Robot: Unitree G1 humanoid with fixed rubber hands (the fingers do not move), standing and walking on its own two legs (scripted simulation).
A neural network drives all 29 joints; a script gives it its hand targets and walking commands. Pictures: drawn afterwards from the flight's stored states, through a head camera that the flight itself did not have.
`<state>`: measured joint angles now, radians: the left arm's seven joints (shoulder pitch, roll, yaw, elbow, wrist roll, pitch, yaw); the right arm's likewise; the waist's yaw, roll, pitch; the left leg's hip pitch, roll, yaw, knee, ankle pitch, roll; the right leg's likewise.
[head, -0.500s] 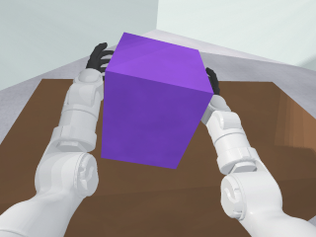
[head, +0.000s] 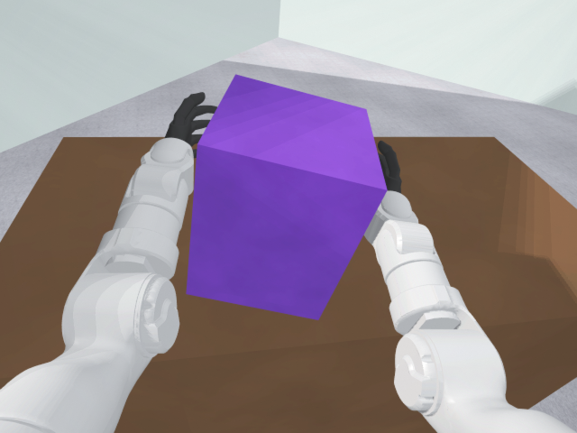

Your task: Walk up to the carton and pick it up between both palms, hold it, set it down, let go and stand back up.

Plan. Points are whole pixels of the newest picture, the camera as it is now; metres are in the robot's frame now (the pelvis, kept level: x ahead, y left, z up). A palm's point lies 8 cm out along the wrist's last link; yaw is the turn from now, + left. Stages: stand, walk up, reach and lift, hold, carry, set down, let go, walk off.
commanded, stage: set down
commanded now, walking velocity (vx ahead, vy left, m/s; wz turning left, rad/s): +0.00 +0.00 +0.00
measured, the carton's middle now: (277, 199) +0.41 -0.04 +0.15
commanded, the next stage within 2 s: none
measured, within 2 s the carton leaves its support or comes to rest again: neither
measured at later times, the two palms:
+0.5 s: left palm (186, 166) +0.46 +0.09 +0.18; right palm (378, 213) +0.37 -0.19 +0.15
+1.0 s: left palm (192, 178) +0.45 +0.08 +0.16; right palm (381, 228) +0.36 -0.19 +0.12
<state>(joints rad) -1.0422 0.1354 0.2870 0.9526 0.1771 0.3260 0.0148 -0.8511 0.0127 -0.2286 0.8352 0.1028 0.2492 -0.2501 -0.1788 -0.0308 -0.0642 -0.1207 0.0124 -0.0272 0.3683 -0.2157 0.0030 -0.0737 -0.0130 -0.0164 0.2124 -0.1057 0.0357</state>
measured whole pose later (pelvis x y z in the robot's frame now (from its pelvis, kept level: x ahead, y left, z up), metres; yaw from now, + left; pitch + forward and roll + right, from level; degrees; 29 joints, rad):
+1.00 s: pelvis +0.01 +0.00 +0.00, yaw +0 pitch +1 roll -2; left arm -0.93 0.10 0.26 0.95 0.19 0.22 -0.02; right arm -0.68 0.08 -0.26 0.73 0.00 0.17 -0.25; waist -0.19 -0.02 -0.07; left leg -0.17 0.01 -0.02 0.37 -0.22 0.01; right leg -0.12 -0.02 -0.01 0.21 -0.11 0.04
